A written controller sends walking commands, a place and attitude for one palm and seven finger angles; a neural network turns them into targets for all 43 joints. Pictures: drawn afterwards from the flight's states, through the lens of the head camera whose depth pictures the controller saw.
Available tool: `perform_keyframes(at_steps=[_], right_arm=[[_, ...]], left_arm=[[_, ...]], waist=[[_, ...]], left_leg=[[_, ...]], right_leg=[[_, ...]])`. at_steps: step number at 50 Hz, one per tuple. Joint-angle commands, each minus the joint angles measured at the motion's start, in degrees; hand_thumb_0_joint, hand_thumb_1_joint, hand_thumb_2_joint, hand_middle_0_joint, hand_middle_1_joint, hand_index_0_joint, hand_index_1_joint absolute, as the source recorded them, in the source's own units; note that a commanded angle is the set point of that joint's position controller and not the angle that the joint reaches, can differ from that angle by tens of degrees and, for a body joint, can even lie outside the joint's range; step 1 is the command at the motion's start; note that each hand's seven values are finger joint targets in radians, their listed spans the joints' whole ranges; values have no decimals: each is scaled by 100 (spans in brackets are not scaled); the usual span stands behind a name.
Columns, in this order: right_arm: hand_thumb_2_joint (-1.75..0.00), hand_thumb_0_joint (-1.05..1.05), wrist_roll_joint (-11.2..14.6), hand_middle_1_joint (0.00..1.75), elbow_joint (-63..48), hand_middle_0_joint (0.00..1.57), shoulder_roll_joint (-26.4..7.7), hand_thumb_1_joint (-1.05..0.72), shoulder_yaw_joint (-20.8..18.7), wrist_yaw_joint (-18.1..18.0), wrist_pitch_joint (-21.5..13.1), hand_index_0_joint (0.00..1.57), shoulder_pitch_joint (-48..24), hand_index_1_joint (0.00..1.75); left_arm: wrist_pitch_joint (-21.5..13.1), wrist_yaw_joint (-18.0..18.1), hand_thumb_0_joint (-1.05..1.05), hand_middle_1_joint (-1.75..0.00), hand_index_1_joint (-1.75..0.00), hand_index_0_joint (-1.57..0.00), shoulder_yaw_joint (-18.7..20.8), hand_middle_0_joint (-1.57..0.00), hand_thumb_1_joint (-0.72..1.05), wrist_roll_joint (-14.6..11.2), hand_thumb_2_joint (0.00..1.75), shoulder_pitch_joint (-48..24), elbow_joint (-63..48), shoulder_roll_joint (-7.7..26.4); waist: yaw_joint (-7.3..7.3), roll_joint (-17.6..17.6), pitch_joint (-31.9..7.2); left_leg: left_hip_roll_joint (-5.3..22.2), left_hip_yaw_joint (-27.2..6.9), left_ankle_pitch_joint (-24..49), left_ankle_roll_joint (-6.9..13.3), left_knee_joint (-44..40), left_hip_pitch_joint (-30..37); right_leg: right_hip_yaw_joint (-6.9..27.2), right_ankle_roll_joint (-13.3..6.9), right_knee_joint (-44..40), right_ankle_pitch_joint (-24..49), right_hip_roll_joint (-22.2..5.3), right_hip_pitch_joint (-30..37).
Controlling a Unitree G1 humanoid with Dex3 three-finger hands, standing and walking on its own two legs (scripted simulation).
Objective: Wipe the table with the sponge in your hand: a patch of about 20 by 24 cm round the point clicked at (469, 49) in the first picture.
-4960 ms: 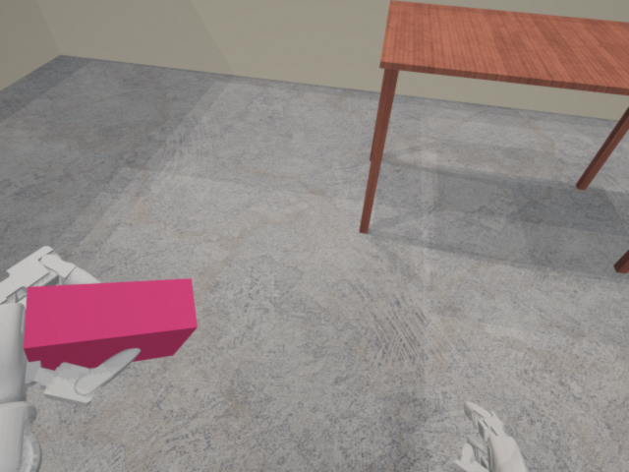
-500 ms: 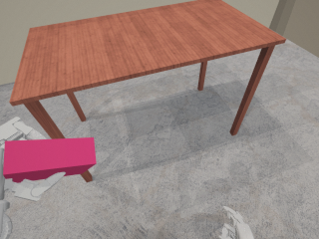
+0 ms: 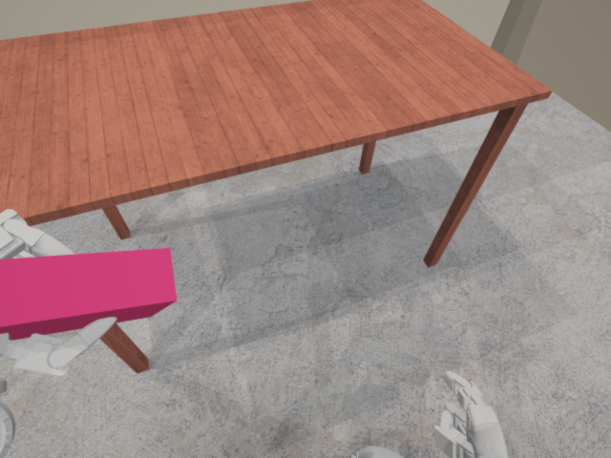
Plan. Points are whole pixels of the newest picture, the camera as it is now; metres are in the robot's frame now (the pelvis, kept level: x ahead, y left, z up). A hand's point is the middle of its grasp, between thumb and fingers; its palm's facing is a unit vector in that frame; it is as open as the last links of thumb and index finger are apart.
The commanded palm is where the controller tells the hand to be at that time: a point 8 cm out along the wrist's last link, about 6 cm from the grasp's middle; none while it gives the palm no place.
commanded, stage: take the last steps up to it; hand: left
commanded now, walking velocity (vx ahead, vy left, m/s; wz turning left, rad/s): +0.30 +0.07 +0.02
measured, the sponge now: (113, 291) +0.24 +0.20 +0.15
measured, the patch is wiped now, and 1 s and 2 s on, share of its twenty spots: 0.00 0.00 0.00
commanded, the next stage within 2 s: come to a stop and stand still in 0.88 s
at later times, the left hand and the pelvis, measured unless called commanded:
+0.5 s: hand (95, 205) +0.33 +0.24 +0.18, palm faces +0.40 -0.80 -0.45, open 9.2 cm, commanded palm +0.28 +0.29 +0.18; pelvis +0.12 +0.01 +0.00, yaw +1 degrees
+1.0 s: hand (142, 155) +0.42 +0.23 +0.17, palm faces +0.40 -0.78 -0.47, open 9.2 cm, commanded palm +0.35 +0.27 +0.18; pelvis +0.20 -0.01 +0.01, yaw +2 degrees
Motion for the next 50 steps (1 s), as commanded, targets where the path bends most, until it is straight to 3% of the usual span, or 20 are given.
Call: perform_keyframes(at_steps=[1, 5, 6, 7, 8, 9, 12, 14, 20, 23, 24, 25, 27, 32, 39, 40, 42, 43, 46, 50], right_arm=[[-90, 0, -15, 30, -730, 20, -872, -90, -221, -23, -362, 20, -200, 30], [-90, 0, -17, 30, -702, 20, -811, -90, -178, -122, -223, 20, -246, 30], [-90, 0, -12, 30, -685, 20, -749, -90, -181, -123, -161, 20, -204, 30], [-90, 0, -11, 30, -746, 20, -603, -90, -134, -100, -92, 20, -183, 30], [-90, 0, -11, 30, -803, 20, -778, -90, -173, -38, -125, 20, -391, 30], [-90, 0, -11, 30, -692, 20, -787, -90, -186, -1, -118, 20, -374, 30], [-90, 0, -28, 30, -585, 20, -691, -90, -59, -14, 36, 20, -540, 30], [-90, 0, -67, 30, -630, 20, -725, -90, -80, 3, 65, 20, -464, 30], [-90, 0, -86, 30, -930, 20, -697, -90, -197, -28, -3, 20, -335, 30], [-90, 0, -60, 30, -943, 20, -801, -90, -303, -129, -16, 20, -118, 30], [-90, 0, -34, 30, -966, 20, -929, -90, -369, -151, -22, 20, -70, 30], [-90, 0, -13, 30, -984, 20, -1050, -90, -408, -128, -24, 20, -105, 30], [-90, 0, -38, 30, -930, 20, -959, -90, -333, -101, -116, 20, -252, 30], [-90, 0, 14, 30, -839, 20, -891, -90, -290, 8, -247, 20, -242, 30], [-90, 0, 20, 30, -783, 20, -848, -90, -158, -145, -185, 20, -231, 30], [-90, 0, 12, 30, -759, 20, -807, -90, -154, -164, -149, 20, -190, 30], [-90, 0, 1, 30, -872, 20, -642, -90, -59, -132, -123, 20, -353, 30], [-90, 0, -9, 30, -776, 20, -827, -90, -164, -67, -128, 20, -356, 30], [-90, 0, -43, 30, -643, 20, -678, -90, 7, -43, 21, 20, -480, 30], [-90, 0, -79, 30, -800, 20, -677, -90, -52, -61, 97, 20, -485, 30]], left_arm=[[-425, 53, 0, -160, -160, -120, 440, -120, 10, -99, 130, 128, -1533, 749], [-246, 82, 0, -160, -160, -120, 583, -120, 10, -95, 130, 40, -974, 843], [-222, 77, 0, -160, -160, -120, 623, -120, 10, -60, 130, -89, -860, 922], [-159, 83, 0, -160, -160, -120, 686, -120, 10, -34, 130, -22, -643, 1054], [-149, 77, 0, -160, -160, -120, 778, -120, 10, -168, 130, -310, -625, 1119], [-214, 43, 0, -160, -160, -120, 725, -120, 10, -184, 130, -368, -633, 1099], [-397, 11, 0, -160, -160, -120, 638, -120, 10, -81, 130, -188, -954, 985], [-451, 41, 0, -160, -160, -120, 590, -120, 10, -50, 130, -48, -1038, 905], [-391, 203, 0, -160, -160, -120, 657, -120, 10, -66, 130, 70, -1518, 945], [-397, 235, 0, -160, -160, -120, 610, -120, 10, -63, 130, -107, -1536, 915], [-450, 227, 0, -160, -160, -120, 596, -120, 10, -70, 130, -222, -1574, 905], [-491, 228, 0, -160, -160, -120, 601, -120, 10, -95, 130, -287, -1588, 885], [-561, 125, 0, -160, -160, -120, 723, -120, 10, -79, 130, -452, -1286, 1218], [-488, 36, 0, -160, -160, -120, 581, -120, 10, -120, 130, 61, -1935, 878], [-208, 63, 0, -160, -160, -120, 533, -120, 10, -144, 130, -81, -975, 765], [-186, 61, 0, -160, -160, -120, 513, -120, 10, -99, 130, -237, -844, 806], [-91, 109, 0, -160, -160, -120, 741, -120, 10, -120, 130, -351, -707, 1159], [-113, 77, 0, -160, -160, -120, 568, -120, 10, -186, 130, -459, -768, 1048], [-282, 66, 0, -160, -160, -120, 612, -120, 10, -103, 130, -133, -860, 962], [-369, 117, 0, -160, -160, -120, 669, -120, 10, -97, 130, 229, -1129, 969]], waist=[[60, 1568, -863], [107, 867, -1008], [110, 58, -1071], [99, -1411, -1063], [192, -1816, -913], [111, -1480, -692], [117, -363, -691], [63, -587, -781], [230, -810, -958], [34, -83, -1119], [-43, 661, -1243], [-11, 1845, -1387], [37, 1936, -1138], [113, 1615, -1011], [76, 1031, -971], [52, 517, -899], [181, -1625, -832], [148, -1709, -876], [95, -677, -825], [117, -719, -992]], left_leg=[[1169, -963, 858, 899, -1389, 554], [909, -590, 78, 515, -312, 107], [587, -316, -237, 364, 798, -437], [-171, 11, -1176, 102, 2313, -1745], [-284, -593, -1592, -21, 3417, -2395], [-94, -1069, -1289, -88, 3999, -2585], [109, -997, -834, -183, 3691, -2490], [136, -747, -625, -159, 2628, -1951], [-264, 79, -97, -56, 413, -636], [-325, 192, 566, 18, -611, 805], [145, -480, 701, 265, -767, 1555], [1359, -2176, 1736, 875, -934, 2192], [2008, -3329, 783, 1441, -1480, 1454], [1212, -1313, 1447, 1026, -1284, 801], [920, -661, -65, 494, -604, 53], [681, -497, -471, 341, -25, -252], [-408, -235, -1764, -45, 2340, -1920], [-292, -786, -1606, -96, 3249, -2056], [-83, -957, -958, -228, 3645, -2189], [-189, -442, -558, -197, 1915, -1322]], right_leg=[[-306, 58, -1458, 417, 63, 335], [-455, -9, -3149, 1001, 219, 1702], [369, -264, -3617, 984, -295, 2197], [2539, -874, -4146, 1219, -1521, 2839], [3540, -1166, -4499, 1199, -2151, 2815], [3391, -1279, -4543, 1099, -2238, 2597], [1631, -1086, -4083, 3071, -1761, 2508], [863, -953, -3947, 3733, -1549, 2324], [571, -857, -3685, 3480, -1346, 2262], [209, -518, -2577, 2840, -929, 1690], [33, -307, -1589, 2322, -635, 976], [-209, -37, -337, 15, 26, -154], [480, -72, 1060, -937, 30, -756], [80, 47, -160, 178, -130, -347], [-483, 77, -3003, 907, 274, 1536], [-43, -60, -3490, 1031, -11, 1797], [3018, -998, -4311, 1878, -1871, 2462], [3213, -1150, -4370, 2198, -2129, 2500], [1506, -988, -3843, 4301, -1707, 2606], [631, -833, -3672, 5126, -1391, 2438]])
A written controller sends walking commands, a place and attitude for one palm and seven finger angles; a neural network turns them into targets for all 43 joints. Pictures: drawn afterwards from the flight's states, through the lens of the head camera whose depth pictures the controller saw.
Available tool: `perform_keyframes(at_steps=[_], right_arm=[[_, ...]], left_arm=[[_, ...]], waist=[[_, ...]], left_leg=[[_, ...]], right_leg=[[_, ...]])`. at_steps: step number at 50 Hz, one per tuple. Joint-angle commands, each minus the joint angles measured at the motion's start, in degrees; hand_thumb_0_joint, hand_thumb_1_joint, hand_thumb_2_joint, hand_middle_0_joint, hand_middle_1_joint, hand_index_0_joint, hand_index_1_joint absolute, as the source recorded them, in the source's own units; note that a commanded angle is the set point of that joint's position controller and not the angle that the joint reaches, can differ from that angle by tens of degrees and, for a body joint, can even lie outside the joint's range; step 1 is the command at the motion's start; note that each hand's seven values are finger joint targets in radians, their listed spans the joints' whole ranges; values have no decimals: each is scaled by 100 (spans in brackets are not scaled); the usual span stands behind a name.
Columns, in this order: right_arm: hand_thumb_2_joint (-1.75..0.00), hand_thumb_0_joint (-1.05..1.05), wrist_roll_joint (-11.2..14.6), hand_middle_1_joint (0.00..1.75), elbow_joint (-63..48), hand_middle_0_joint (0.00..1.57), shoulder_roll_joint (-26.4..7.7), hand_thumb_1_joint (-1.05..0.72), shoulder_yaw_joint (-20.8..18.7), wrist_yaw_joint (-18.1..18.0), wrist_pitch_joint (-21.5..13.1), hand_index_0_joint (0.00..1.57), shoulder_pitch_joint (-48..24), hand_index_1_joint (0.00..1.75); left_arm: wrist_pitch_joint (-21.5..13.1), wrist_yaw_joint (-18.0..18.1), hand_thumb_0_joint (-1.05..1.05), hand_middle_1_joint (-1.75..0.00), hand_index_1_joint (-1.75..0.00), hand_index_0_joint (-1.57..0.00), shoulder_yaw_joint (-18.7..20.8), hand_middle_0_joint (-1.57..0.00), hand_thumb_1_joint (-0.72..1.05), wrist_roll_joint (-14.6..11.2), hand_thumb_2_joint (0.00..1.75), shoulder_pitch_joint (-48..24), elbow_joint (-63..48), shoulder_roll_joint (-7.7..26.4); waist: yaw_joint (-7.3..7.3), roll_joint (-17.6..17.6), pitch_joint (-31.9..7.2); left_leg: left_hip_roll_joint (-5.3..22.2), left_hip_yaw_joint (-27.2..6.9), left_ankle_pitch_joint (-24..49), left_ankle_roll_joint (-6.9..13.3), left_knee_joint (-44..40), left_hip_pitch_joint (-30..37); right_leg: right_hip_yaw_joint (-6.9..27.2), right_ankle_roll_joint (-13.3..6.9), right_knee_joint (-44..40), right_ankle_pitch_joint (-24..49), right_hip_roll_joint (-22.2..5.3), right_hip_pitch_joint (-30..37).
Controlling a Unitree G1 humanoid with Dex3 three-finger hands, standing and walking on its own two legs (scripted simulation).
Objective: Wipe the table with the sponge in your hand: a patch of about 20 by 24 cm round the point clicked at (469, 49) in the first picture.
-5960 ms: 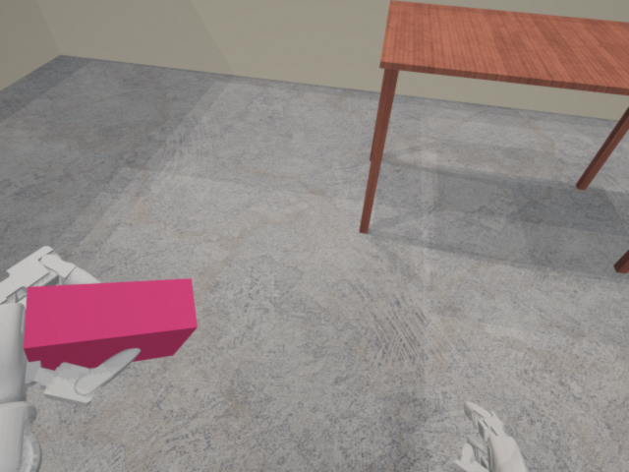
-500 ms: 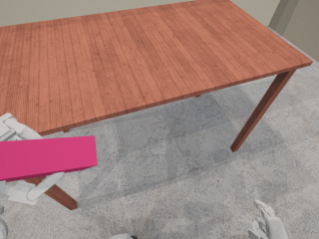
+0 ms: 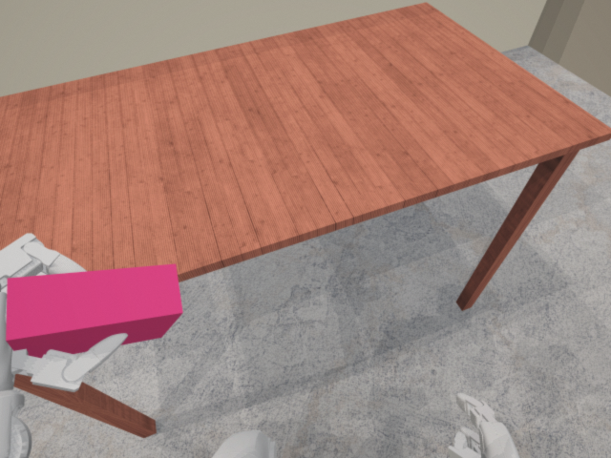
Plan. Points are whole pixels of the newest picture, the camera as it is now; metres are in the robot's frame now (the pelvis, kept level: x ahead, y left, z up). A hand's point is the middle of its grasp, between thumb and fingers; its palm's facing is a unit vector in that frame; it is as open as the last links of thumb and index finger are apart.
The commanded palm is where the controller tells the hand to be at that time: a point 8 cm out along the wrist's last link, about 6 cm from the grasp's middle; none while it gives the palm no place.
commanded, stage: come to a stop and stand still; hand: left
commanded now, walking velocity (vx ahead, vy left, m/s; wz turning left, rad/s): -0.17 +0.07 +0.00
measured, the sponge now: (124, 310) +0.24 +0.19 +0.14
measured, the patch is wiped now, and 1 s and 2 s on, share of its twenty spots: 0.00 0.00 0.00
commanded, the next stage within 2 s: look again from close up in 1.84 s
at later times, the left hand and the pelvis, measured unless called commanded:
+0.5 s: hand (51, 318) +0.21 +0.23 +0.17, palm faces +0.36 -0.83 -0.43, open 9.2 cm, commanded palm +0.16 +0.28 +0.18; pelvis -0.01 +0.01 +0.00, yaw -2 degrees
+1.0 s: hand (20, 417) +0.14 +0.23 +0.16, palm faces +0.40 -0.82 -0.40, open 9.2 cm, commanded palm +0.09 +0.27 +0.18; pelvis -0.08 -0.01 -0.01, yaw -1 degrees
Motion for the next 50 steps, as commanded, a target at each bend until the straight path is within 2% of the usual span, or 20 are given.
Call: perform_keyframes(at_steps=[1, 4, 7, 8, 9, 10, 11, 13, 16, 23, 25, 26, 27, 29, 33, 36, 38, 41, 46, 50], right_arm=[[-90, 0, -42, 30, -1184, 20, -302, -90, -176, -35, -287, 20, -461, 30], [-90, 0, -29, 30, -1366, 20, -306, -90, -234, -48, -289, 20, -418, 30], [-90, 0, 19, 30, -1389, 20, -395, -90, -328, -129, -234, 20, -218, 30], [-90, 0, 14, 30, -1427, 20, -435, -90, -345, -154, -222, 20, -176, 30], [-90, 0, 40, 30, -1470, 20, -581, -90, -401, -167, -241, 20, -203, 30], [-90, 0, 83, 30, -1480, 20, -639, -90, -424, -126, -283, 20, -126, 30], [-90, 0, -5, 30, -1435, 20, -568, -90, -388, -98, -341, 20, -108, 30], [-90, 0, -80, 30, -1333, 20, -525, -90, -357, -18, -465, 20, -108, 30], [-90, 0, -15, 30, -1351, 20, -588, -90, -368, 151, -577, 20, -93, 30], [-90, 0, 5, 30, -1363, 20, -518, -90, -217, 92, -618, 20, -156, 30], [-90, 0, 13, 30, -1375, 20, -405, -90, -172, 78, -539, 20, -186, 30], [-90, 0, 29, 30, -1380, 20, -309, -90, -148, 78, -499, 20, -202, 30], [-90, 0, 80, 30, -1382, 20, -329, -90, -194, 46, -471, 20, -229, 30], [-90, 0, 21, 30, -1263, 20, -242, -90, -53, 37, -451, 20, -344, 30], [-90, 0, 20, 30, -1159, 20, -275, -90, -31, -84, -446, 20, -463, 30], [-90, 0, 2, 30, -1151, 20, -383, -90, -116, -115, -401, 20, -292, 30], [-90, 0, 21, 30, -1207, 20, -502, -90, -186, -140, -402, 20, -287, 30], [-90, 0, -24, 30, -1235, 20, -576, -90, -109, -134, -410, 20, -392, 30], [-90, 0, 15, 30, -1227, 20, -586, -90, -196, -104, -588, 20, -224, 30], [-90, 0, -46, 30, -1204, 20, -506, -90, -172, -90, -580, 20, -202, 30]], left_arm=[[-466, 189, 0, -160, -160, -120, 950, -120, 10, -96, 130, 158, -1485, 1260], [-408, 253, 0, -160, -160, -120, 975, -120, 10, -106, 130, 303, -1716, 1251], [-323, 266, 0, -160, -160, -120, 903, -120, 10, -133, 130, 166, -1766, 1219], [-344, 258, 0, -160, -160, -120, 845, -120, 10, -131, 130, -10, -1913, 1193], [-368, 255, 0, -160, -160, -120, 890, -120, 10, -133, 130, -141, -1984, 1284], [-397, 209, 0, -160, -160, -120, 839, -120, 10, -142, 130, -145, -1821, 1253], [-446, 158, 0, -160, -160, -120, 878, -120, 10, -127, 130, -36, -1615, 1246], [-513, 117, 0, -160, -160, -120, 776, -120, 10, -67, 130, -337, -1918, 1249], [-346, 65, 0, -160, -160, -120, 562, -120, 10, -109, 130, -160, -2092, 1024], [-153, 59, 0, -160, -160, -120, 706, -120, 10, -198, 130, -210, -1705, 1071], [-145, 56, 0, -160, -160, -120, 766, -120, 10, -185, 130, -356, -1402, 1157], [-79, 27, 0, -160, -160, -120, 777, -120, 10, -213, 130, -351, -1246, 1172], [18, 43, 0, -160, -160, -120, 754, -120, 10, -278, 130, -246, -1334, 1233], [49, 75, 0, -160, -160, -120, 655, -120, 10, -257, 130, -310, -1397, 1150], [-55, 128, 0, -160, -160, -120, 731, -120, 10, -181, 130, -394, -1343, 1206], [-101, 120, 0, -160, -160, -120, 709, -120, 10, -160, 130, -269, -1323, 1145], [-149, 126, 0, -160, -160, -120, 648, -120, 10, -160, 130, -250, -1497, 1135], [-291, 109, 0, -160, -160, -120, 529, -120, 10, -71, 130, -389, -1555, 1046], [-348, 86, 0, -160, -160, -120, 458, -120, 10, -1, 130, -550, -1192, 951], [-273, 88, 0, -160, -160, -120, 506, -120, 10, -2, 130, -640, -1192, 1061]], waist=[[136, -953, -1164], [216, -955, -1314], [18, -711, -1358], [13, -386, -1460], [88, 302, -1469], [146, 802, -1430], [118, 1386, -1420], [85, 1468, -1348], [57, 1316, -1436], [36, 1010, -1144], [-16, 346, -1012], [7, -624, -986], [53, -1138, -903], [48, -1036, -876], [104, -895, -978], [81, -730, -1011], [110, -81, -1025], [140, 1337, -563], [115, 700, -651], [92, -236, -490]], left_leg=[[40, 214, 396, 16, -1325, -116], [-72, 330, 569, 23, -2219, 275], [-111, 272, 1640, 36, -3364, 1425], [157, 156, 2500, 100, -3671, 1881], [887, -561, 3980, 384, -3644, 2244], [1491, -1143, 4950, 685, -3729, 2408], [1878, -1701, 5441, 994, -3997, 2495], [1937, -1732, 5254, 1136, -4010, 2463], [1552, -870, 4491, 863, -3906, 2407], [1248, -502, 1831, 553, -3979, 1277], [797, -173, 741, 253, -3438, 857], [332, 123, 77, 67, -2855, 846], [102, 29, 87, 37, -2238, 902], [35, -301, 8, 57, -1556, 576], [-27, -257, 111, 72, -1996, 579], [-69, -198, 656, 125, -3077, 1121], [370, -459, 1751, 257, -3682, 1646], [1139, -1358, 477, 591, -4660, 277], [734, -817, -489, 472, -4248, 7], [187, -401, -729, 299, -3299, 501]], right_leg=[[954, -407, -874, 4195, -1361, 1271], [903, -385, -636, 4342, -1340, 1439], [776, -72, -189, 3621, -1074, 949], [646, 117, 113, 3036, -801, 799], [502, 376, 506, 1873, -368, 280], [546, 456, 795, -388, -18, -192], [651, 479, 1458, -1588, 222, -715], [949, 438, 1915, -1510, 189, -820], [655, 449, 1291, -940, 347, -528], [367, 503, -650, -22, 419, 722], [910, 288, -1148, 514, -37, 800], [1607, 98, -1405, 152, -498, 314], [2302, -175, -1672, 208, -991, -89], [2203, -446, -1507, 1165, -1248, 83], [1567, -381, -1124, 2287, -1030, 608], [1523, -197, -1063, 1762, -855, 574], [1360, 82, -809, 991, -489, 340], [861, 357, -125, -359, 136, 564], [981, 329, -464, -152, 78, 838], [1810, 97, -1580, -1800, -429, -299]])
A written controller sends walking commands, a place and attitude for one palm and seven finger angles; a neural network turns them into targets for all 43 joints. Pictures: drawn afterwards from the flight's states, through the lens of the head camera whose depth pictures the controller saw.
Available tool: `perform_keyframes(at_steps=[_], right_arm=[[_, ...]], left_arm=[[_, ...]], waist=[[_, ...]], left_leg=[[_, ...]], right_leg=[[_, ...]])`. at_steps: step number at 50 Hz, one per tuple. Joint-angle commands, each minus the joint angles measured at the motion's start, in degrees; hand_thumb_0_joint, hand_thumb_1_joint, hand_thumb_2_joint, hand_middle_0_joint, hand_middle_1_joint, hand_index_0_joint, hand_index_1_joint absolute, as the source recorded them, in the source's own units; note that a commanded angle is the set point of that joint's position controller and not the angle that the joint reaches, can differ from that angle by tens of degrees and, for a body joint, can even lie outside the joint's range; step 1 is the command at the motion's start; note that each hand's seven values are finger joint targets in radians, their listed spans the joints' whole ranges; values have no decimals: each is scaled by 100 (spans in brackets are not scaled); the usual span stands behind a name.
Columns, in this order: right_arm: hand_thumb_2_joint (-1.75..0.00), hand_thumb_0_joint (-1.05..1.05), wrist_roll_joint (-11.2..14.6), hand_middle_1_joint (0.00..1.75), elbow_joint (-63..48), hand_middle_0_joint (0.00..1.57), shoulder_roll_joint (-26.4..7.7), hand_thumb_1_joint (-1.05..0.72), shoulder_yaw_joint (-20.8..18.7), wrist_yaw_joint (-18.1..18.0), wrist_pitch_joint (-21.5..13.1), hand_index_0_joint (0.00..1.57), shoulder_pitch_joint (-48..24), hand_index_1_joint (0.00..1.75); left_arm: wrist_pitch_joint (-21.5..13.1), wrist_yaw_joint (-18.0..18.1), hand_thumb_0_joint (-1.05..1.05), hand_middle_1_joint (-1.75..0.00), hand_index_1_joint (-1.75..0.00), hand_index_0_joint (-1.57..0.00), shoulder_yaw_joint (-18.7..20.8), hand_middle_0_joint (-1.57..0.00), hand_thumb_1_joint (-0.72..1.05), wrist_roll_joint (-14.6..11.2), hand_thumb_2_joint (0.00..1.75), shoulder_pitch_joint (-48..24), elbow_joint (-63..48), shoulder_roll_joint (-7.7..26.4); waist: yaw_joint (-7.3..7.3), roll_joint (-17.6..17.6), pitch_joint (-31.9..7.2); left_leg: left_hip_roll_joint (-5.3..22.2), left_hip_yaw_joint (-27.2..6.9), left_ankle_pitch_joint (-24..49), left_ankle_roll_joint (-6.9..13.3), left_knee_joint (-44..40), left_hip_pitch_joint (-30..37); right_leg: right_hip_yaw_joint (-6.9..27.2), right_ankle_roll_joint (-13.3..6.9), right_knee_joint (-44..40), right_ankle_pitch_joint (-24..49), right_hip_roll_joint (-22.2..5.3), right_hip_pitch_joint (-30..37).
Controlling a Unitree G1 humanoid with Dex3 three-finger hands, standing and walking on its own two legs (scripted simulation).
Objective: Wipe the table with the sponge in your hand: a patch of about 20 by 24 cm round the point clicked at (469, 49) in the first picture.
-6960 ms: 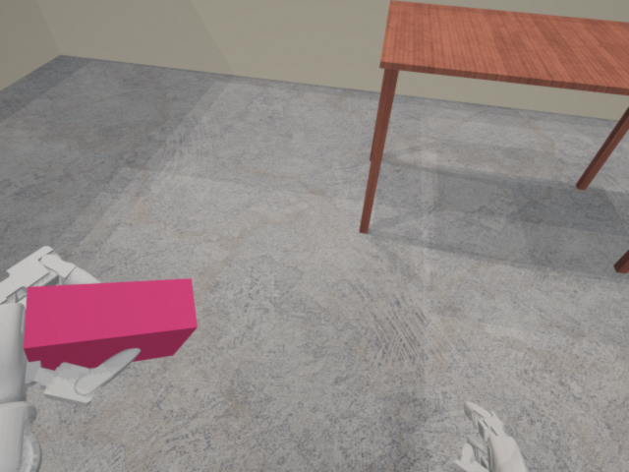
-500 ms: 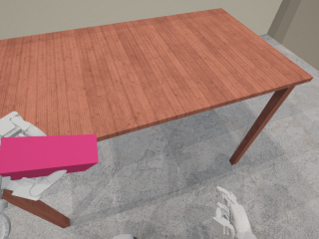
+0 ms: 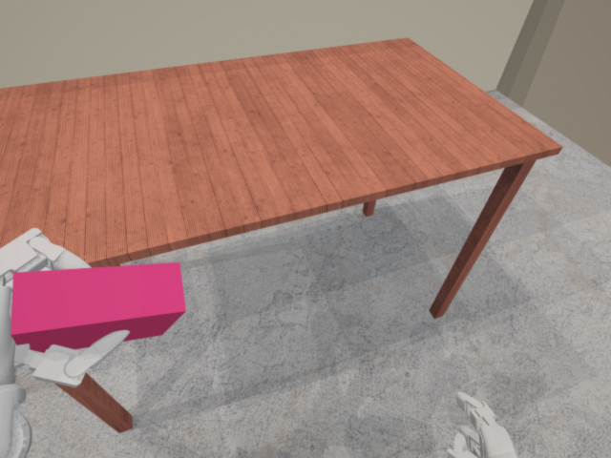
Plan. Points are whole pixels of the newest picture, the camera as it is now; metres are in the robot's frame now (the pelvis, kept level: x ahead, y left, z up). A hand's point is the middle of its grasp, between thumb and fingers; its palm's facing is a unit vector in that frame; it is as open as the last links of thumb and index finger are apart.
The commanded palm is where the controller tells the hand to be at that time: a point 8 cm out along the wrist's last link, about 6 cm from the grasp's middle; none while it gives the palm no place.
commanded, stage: come to a stop and stand still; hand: left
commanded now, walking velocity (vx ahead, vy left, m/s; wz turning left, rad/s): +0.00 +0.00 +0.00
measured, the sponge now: (126, 307) +0.23 +0.20 +0.15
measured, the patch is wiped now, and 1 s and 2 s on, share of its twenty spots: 0.00 0.00 0.00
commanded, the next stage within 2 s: look again from close up in 0.84 s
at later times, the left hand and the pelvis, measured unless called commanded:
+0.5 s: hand (20, 368) +0.15 +0.26 +0.16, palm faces +0.44 -0.79 -0.43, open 9.2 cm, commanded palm +0.10 +0.29 +0.18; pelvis -0.05 +0.01 +0.00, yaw +2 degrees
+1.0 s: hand out of the picture +0.17 +0.27 +0.19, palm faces +0.47 -0.75 -0.46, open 9.2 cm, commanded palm +0.09 +0.29 +0.18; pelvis -0.05 +0.00 +0.00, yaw +3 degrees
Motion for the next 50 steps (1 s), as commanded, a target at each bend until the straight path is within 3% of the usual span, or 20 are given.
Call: perform_keyframes(at_steps=[1, 3, 8, 12, 15, 18, 21, 22, 24, 25, 26, 31, 33, 35, 41, 46, 47, 48, 49, 50], right_arm=[[-90, 0, -55, 30, -786, 20, -530, -90, -201, -11, -267, 20, -518, 30], [-90, 0, -66, 30, -715, 20, -448, -90, -144, -4, -248, 20, -537, 30], [-90, 0, -74, 30, -720, 20, -468, -90, -102, -40, -121, 20, -617, 30], [-90, 0, -82, 30, -789, 20, -559, -90, -141, -66, -112, 20, -673, 30], [-90, 0, -55, 30, -847, 20, -579, -90, -227, -44, -183, 20, -663, 30], [-90, 0, -4, 30, -892, 20, -533, -90, -248, 19, -265, 20, -589, 30], [-90, 0, 30, 30, -847, 20, -579, -90, -282, 64, -240, 20, -555, 30], [-90, 0, 30, 30, -866, 20, -565, -90, -304, 57, -214, 20, -578, 30], [-90, 0, -41, 30, -787, 20, -469, -90, -285, 34, -208, 20, -614, 30], [-90, 0, -66, 30, -701, 20, -437, -90, -246, 26, -216, 20, -630, 30], [-90, 0, -91, 30, -618, 20, -389, -90, -185, 25, -221, 20, -671, 30], [-90, 0, -40, 30, -597, 20, -489, -90, -191, -13, -223, 20, -618, 30], [-90, 0, -5, 30, -707, 20, -543, -90, -182, -32, -185, 20, -685, 30], [-90, 0, 3, 30, -794, 20, -617, -90, -190, -29, -217, 20, -689, 30], [-90, 0, 29, 30, -789, 20, -552, -90, -217, 26, -424, 20, -519, 30], [-90, 0, 18, 30, -741, 20, -527, -90, -205, 32, -399, 20, -547, 30], [-90, 0, 212, 30, -1186, 20, -711, -90, 338, -197, -544, 20, 169, 30], [-90, 0, 222, 30, -876, 20, 156, -90, 183, 5, -706, 20, -371, 30], [-90, 0, -47, 30, -735, 20, -466, -90, -48, 64, -795, 20, -293, 30], [-90, 0, -96, 30, -718, 20, -568, -90, -131, 121, -796, 20, 46, 30]], left_arm=[[-298, 102, 0, -160, -160, -120, 574, -120, 10, -74, 130, -590, -1216, 955], [-244, 140, 0, -160, -160, -120, 545, -120, 10, -112, 130, -651, -1312, 952], [-196, 162, 0, -160, -160, -120, 594, -120, 10, -125, 130, -541, -1389, 975], [-284, 146, 0, -160, -160, -120, 711, -120, 10, -96, 130, -807, -1647, 1055], [-323, 90, 0, -160, -160, -120, 660, -120, 10, -63, 130, -546, -1370, 852], [-323, 8, 0, -160, -160, -120, 602, -120, 10, -84, 130, -209, -1101, 743], [-300, 0, 0, -160, -160, -120, 553, -120, 10, -63, 130, -197, -1053, 733], [-280, 12, 0, -160, -160, -120, 611, -120, 10, -27, 130, -349, -1192, 848], [-261, 31, 0, -160, -160, -120, 618, -120, 10, -57, 130, -592, -1444, 997], [-262, 60, 0, -160, -160, -120, 623, -120, 10, -81, 130, -802, -1663, 1055], [-256, 100, 0, -160, -160, -120, 648, -120, 10, -83, 130, -874, -1661, 1092], [-275, 118, 0, -160, -160, -120, 705, -120, 10, -100, 130, -554, -1317, 988], [-342, 83, 0, -160, -160, -120, 706, -120, 10, -106, 130, -459, -1413, 956], [-423, 103, 0, -160, -160, -120, 700, -120, 10, -41, 130, -487, -1454, 865], [-494, 98, 0, -160, -160, -120, 553, -120, 10, -48, 130, -291, -1294, 782], [-423, 90, 0, -160, -160, -120, 553, -120, 10, -76, 130, -460, -1182, 838], [-1365, 235, 0, -160, -160, -120, 3001, -120, 10, 18, 130, -6129, -2627, 5726], [-919, 8, 0, -160, -160, -120, 1862, -120, 10, -47, 130, -3763, -52, 2227], [-868, -115, 0, -160, -160, -120, 1559, -120, 10, -147, 130, -3056, 384, 2096], [-863, -202, 0, -160, -160, -120, 1239, -120, 10, -119, 130, -2480, 479, 1853]], waist=[[-27, -337, -362], [-64, -508, -612], [-63, -211, -431], [-35, 562, -296], [30, 1443, -442], [24, 1020, -547], [-46, 630, -490], [-34, 253, -427], [-54, -570, -294], [-60, -751, -400], [-71, -747, -511], [-29, -370, -505], [4, 519, -275], [7, 1403, -187], [-33, 836, -610], [-17, -11, -551], [-321, 961, -337], [46, -64, -1145], [119, -85, -977], [103, -376, -927]], left_leg=[[91, -248, -1438, 41, -12, -315], [16, -254, -931, 30, 422, 124], [104, -421, -1324, 100, -181, 169], [525, -921, -1947, 192, -1231, -676], [1101, -1447, -2763, 423, -2188, -1695], [1073, -1259, -2406, 449, -1991, -1462], [739, -726, -2508, 202, -1602, -1407], [479, -412, -2355, 106, -1114, -1231], [50, -84, -1509, -64, 376, -312], [-69, -87, -1089, -104, 1053, 147], [-96, -158, -935, -87, 1322, 252], [41, -265, -907, 58, -322, 323], [518, -784, -1720, 198, -1165, -182], [1209, -1666, -2937, 462, -2265, -1514], [900, -1060, -969, 276, -1410, -602], [367, -442, -1234, 44, -764, -429], [35, -323, -723, 80, -746, -179], [364, -408, -599, 139, -484, 8], [86, -208, -822, 1, -252, 367], [-95, -173, -844, -23, 35, 177]], right_leg=[[1737, -100, -1638, -2597, -1119, -307], [1807, -226, -1715, -2403, -1384, -439], [1263, -94, -1469, -2766, -1069, -714], [789, 110, -712, -2144, -560, 58], [347, 248, 890, -1155, -75, 1212], [297, 261, 581, -1086, -10, 1268], [404, 136, -104, -1433, -136, 1236], [664, 56, -512, -1887, -326, 851], [1872, -291, -1573, -2928, -1175, -573], [2204, -461, -1809, -3069, -1543, -1013], [2159, -521, -1839, -2977, -1657, -1040], [1348, -131, -1139, -2149, -1048, -470], [1023, 66, -649, -2290, -614, -377], [508, 239, 668, -1413, -123, 728], [488, 254, -251, -417, -169, 914], [1197, 85, -816, -912, -585, 369], [669, 385, -688, -992, -306, 95], [558, 194, -540, -1621, -388, -95], [1385, -74, -1002, -1171, -400, -193], [1812, -166, -1248, -961, -743, -118]])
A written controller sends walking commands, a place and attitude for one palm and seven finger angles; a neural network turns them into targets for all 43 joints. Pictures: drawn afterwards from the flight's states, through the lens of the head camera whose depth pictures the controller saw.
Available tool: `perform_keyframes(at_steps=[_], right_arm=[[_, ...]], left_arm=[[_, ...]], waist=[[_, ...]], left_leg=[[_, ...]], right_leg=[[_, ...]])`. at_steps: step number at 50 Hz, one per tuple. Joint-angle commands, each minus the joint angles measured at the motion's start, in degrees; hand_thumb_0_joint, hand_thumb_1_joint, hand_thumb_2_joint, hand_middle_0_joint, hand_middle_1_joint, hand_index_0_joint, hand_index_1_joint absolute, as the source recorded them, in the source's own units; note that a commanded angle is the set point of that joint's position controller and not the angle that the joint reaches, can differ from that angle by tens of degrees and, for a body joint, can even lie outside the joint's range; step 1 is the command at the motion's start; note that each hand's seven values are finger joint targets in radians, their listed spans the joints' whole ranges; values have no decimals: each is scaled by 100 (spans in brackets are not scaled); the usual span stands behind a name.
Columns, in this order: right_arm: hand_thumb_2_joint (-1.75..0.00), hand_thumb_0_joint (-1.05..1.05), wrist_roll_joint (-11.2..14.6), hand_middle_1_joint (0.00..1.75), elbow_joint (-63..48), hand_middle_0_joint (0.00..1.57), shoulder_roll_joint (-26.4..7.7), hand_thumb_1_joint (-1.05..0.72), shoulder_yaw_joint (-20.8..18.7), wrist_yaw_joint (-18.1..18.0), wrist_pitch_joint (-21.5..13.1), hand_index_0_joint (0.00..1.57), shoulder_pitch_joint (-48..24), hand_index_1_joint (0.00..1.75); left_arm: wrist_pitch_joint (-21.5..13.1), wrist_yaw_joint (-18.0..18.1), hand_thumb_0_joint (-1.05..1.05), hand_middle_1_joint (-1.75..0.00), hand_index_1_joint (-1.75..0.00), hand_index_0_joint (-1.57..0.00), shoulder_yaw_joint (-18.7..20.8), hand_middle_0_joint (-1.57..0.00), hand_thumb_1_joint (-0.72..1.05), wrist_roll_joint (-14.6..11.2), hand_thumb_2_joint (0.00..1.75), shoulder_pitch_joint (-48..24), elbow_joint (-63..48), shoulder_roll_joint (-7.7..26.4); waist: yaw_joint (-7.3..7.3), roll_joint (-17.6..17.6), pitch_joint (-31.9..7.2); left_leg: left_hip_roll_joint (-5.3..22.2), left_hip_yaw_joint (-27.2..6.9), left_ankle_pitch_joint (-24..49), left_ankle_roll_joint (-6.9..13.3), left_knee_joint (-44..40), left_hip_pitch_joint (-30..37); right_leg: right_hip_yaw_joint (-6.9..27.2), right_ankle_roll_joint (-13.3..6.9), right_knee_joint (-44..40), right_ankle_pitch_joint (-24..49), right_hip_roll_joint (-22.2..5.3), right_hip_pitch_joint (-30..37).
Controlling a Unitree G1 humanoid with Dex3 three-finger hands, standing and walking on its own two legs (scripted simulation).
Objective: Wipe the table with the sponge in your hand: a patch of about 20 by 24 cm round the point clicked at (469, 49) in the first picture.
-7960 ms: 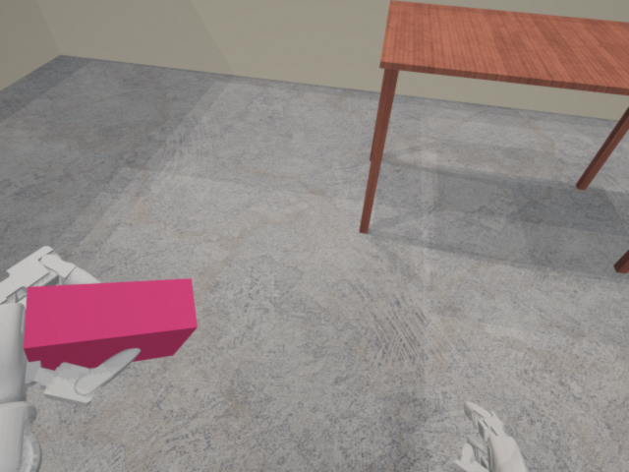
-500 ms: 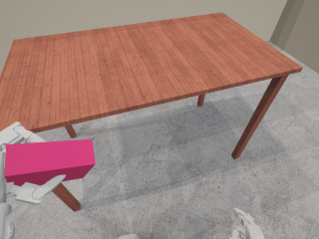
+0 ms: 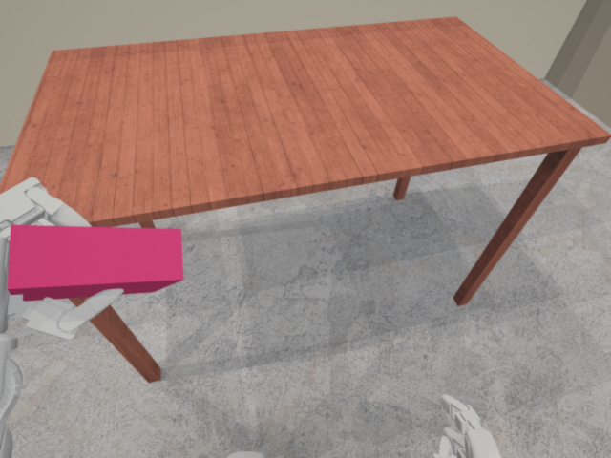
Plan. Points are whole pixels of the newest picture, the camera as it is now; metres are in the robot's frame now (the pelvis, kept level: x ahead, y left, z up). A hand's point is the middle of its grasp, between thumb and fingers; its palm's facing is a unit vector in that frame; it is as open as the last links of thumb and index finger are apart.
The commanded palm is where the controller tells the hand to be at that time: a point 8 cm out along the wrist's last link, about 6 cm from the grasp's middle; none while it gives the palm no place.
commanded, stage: look again from close up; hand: left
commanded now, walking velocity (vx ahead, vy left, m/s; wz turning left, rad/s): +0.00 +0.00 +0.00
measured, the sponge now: (122, 265) +0.25 +0.22 +0.16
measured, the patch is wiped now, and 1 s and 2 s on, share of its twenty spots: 0.00 0.00 0.00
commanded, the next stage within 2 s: shuffle to correct the standing spot in 0.24 s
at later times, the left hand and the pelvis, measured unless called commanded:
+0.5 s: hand (87, 233) +0.28 +0.27 +0.17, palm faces +0.35 -0.85 -0.39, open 9.2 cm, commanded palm +0.23 +0.30 +0.19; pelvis +0.05 +0.03 +0.00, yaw -4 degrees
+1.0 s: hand (102, 171) +0.37 +0.29 +0.17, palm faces +0.35 -0.84 -0.41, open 9.2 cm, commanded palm +0.31 +0.34 +0.19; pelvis +0.13 +0.07 -0.01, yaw -4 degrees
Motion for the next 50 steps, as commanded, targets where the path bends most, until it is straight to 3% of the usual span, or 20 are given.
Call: perform_keyframes(at_steps=[1, 3, 6, 7, 12, 17, 20, 26, 31, 34, 37, 39, 41, 42, 43, 44, 45, 46, 48, 50], right_arm=[[-90, 0, -126, 30, -862, 20, -719, -90, -365, 194, -507, 20, -94, 30], [-90, 0, -55, 30, -1026, 20, -722, -90, -365, 361, -494, 20, -187, 30], [-90, 0, -60, 30, -1092, 20, -824, -90, -370, 314, -459, 20, -598, 30], [-90, 0, -77, 30, -1118, 20, -873, -90, -377, 265, -435, 20, -734, 30], [-90, 0, -167, 30, -1218, 20, -847, -90, -368, 98, -327, 20, -839, 30], [-90, 0, -153, 30, -1254, 20, -837, -90, -398, 82, -383, 20, -811, 30], [-90, 0, -151, 30, -1136, 20, -929, -90, -512, 131, -357, 20, -741, 30], [-90, 0, -92, 30, -1121, 20, -903, -90, -495, 100, -188, 20, -815, 30], [-90, 0, -63, 30, -1157, 20, -843, -90, -443, 77, -150, 20, -837, 30], [-90, 0, -37, 30, -1162, 20, -818, -90, -440, 127, -149, 20, -860, 30], [-90, 0, 3, 30, -1095, 20, -766, -90, -481, 191, -95, 20, -839, 30], [-90, 0, 21, 30, -1045, 20, -742, -90, -478, 237, -36, 20, -938, 30], [-90, 0, 13, 30, -952, 20, -725, -90, -458, 256, 36, 20, -903, 30], [-90, 0, 22, 30, -942, 20, -834, -90, -508, 207, 41, 20, -794, 30], [-90, 0, 10, 30, -1047, 20, -818, -90, -545, 224, 19, 20, -749, 30], [-90, 0, -93, 30, -1132, 20, -738, -90, -552, 299, -16, 20, -753, 30], [-90, 0, -177, 30, -1106, 20, -814, -90, -604, 358, -23, 20, -765, 30], [-90, 0, -149, 30, -1105, 20, -869, -90, -658, 399, -7, 20, -734, 30], [-90, 0, -70, 30, -1111, 20, -820, -90, -631, 370, -39, 20, -745, 30], [-90, 0, -60, 30, -1153, 20, -793, -90, -567, 332, -44, 20, -830, 30]], left_arm=[[-398, -70, 0, -160, -160, -120, 581, -120, 10, -249, 130, -719, -199, 637], [-215, -130, 0, -160, -160, -120, 44, -120, 10, -291, 130, -5, -735, 22], [32, -83, 0, -160, -160, -120, 189, -120, 10, -239, 130, 351, -1368, 204], [78, -22, 0, -160, -160, -120, 488, -120, 10, -230, 130, 348, -1459, 527], [-63, 144, 0, -160, -160, -120, 1183, -120, 10, -201, 130, 369, -2124, 968], [-88, 168, 0, -160, -160, -120, 859, -120, 10, -268, 130, 614, -2258, 542], [-55, 173, 0, -160, -160, -120, 561, -120, 10, -292, 130, 779, -2078, 261], [-31, 193, 0, -160, -160, -120, 462, -120, 10, -292, 130, 475, -1785, 216], [-93, 222, 0, -160, -160, -120, 589, -120, 10, -290, 130, 156, -1909, 329], [-98, 228, 0, -160, -160, -120, 617, -120, 10, -292, 130, 218, -2003, 371], [-112, 276, 0, -160, -160, -120, 743, -120, 10, -306, 130, 498, -1993, 543], [-176, 346, 0, -160, -160, -120, 816, -120, 10, -302, 130, 360, -2218, 620], [-198, 359, 0, -160, -160, -120, 914, -120, 10, -325, 130, 439, -2220, 596], [-180, 313, 0, -160, -160, -120, 974, -120, 10, -375, 130, 465, -2323, 572], [-190, 288, 0, -160, -160, -120, 980, -120, 10, -392, 130, 497, -2508, 564], [-248, 295, 0, -160, -160, -120, 888, -120, 10, -357, 130, 388, -2589, 522], [-222, 280, 0, -160, -160, -120, 880, -120, 10, -364, 130, 266, -2521, 556], [-168, 275, 0, -160, -160, -120, 859, -120, 10, -364, 130, 383, -2385, 486], [-70, 240, 0, -160, -160, -120, 752, -120, 10, -340, 130, 530, -2332, 403], [-3, 217, 0, -160, -160, -120, 765, -120, 10, -308, 130, 835, -2360, 401]], waist=[[-104, -635, -945], [-125, -455, -894], [-171, -538, -503], [-157, -132, -399], [-166, 612, -839], [-165, 739, -1396], [-258, 374, -1466], [-357, 159, -596], [-333, 550, -705], [-323, 224, -945], [-303, -790, -1153], [-247, -893, -951], [-403, -348, -731], [-589, 735, -860], [-595, 2008, -890], [-622, 1719, -992], [-658, 1376, -962], [-628, 863, -865], [-542, 418, -465], [-409, 634, -366]], left_leg=[[-189, 78, -811, 3, 104, 373], [-176, 70, -550, 11, -92, 471], [-66, -63, -546, 35, -589, 631], [-11, -44, -599, 16, -820, 644], [151, -239, -115, 75, -1354, 323], [140, -164, 1638, 63, -960, 884], [115, -114, 748, 175, -687, 842], [218, -630, -1361, 461, -753, 179], [485, -1035, -432, 637, -715, 332], [278, -635, 365, 517, -30, 156], [-264, 136, 148, 247, 1432, -672], [-264, 238, -819, 153, 1624, -1111], [-37, -82, -764, 295, 399, -92], [58, -434, 756, 429, -439, 1266], [865, -1675, 3274, 565, -856, 2854], [1141, -2125, 4541, 425, -863, 3644], [1194, -2052, 4443, 274, -786, 3675], [1147, -1722, 3736, 464, -800, 3356], [908, -1234, 3244, 501, -1088, 2661], [634, -629, 3136, 288, -1283, 1754]], right_leg=[[1775, -276, -1542, -779, -960, -127], [1615, -258, -1522, -520, -930, 112], [1087, -83, -1617, -1117, -545, -295], [962, -36, -1560, -1213, -403, -332], [528, 51, -947, 160, -88, 677], [379, 49, -710, 1515, -119, 1050], [502, -42, -597, 1137, -238, 988], [669, -171, -258, -588, -318, 144], [250, -80, 501, 116, -193, 109], [573, -256, 372, 717, -430, 627], [1878, -796, -105, 1473, -1315, 1569], [2280, -1050, -171, 2025, -1822, 1853], [1672, -697, 496, 1577, -1518, 819], [694, -254, 1764, 1460, -664, -228], [-142, 189, 3306, -607, 101, -2118], [84, 66, 4372, -2010, 320, -3053], [145, -6, 4845, -1899, 187, -3387], [101, -47, 4784, -1651, 56, -3401], [-274, 9, 3695, -1276, 9, -3074], [-618, -11, 2077, -441, -47, -1859]])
